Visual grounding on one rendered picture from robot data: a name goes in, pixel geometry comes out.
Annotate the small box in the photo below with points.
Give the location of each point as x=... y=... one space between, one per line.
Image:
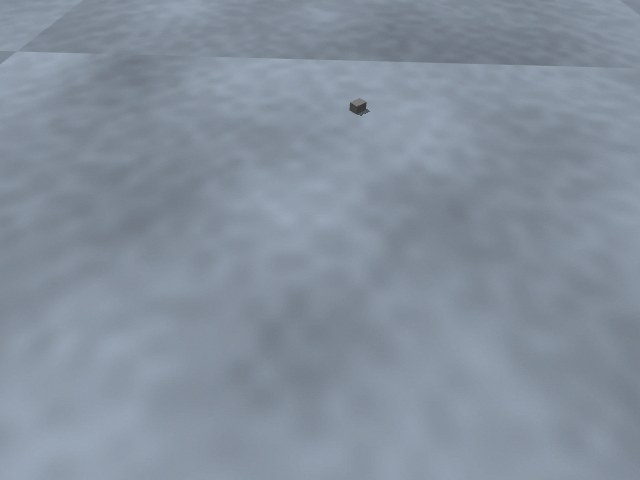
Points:
x=358 y=106

